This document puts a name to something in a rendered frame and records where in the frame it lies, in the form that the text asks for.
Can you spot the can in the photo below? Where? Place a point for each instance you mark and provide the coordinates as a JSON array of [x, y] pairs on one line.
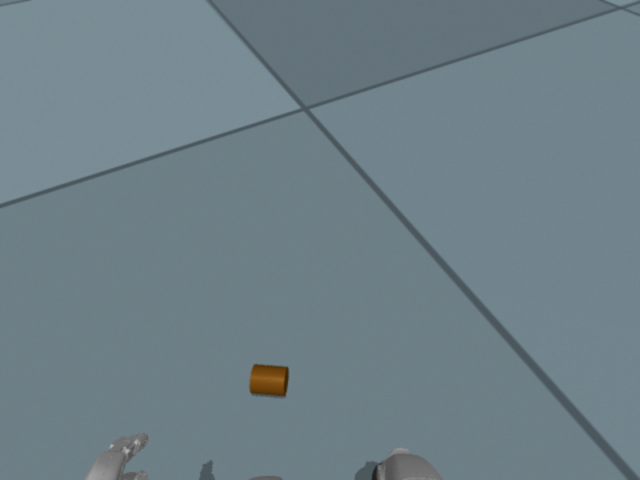
[[269, 380]]

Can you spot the left robot hand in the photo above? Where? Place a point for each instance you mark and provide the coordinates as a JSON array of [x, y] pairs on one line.
[[110, 464]]

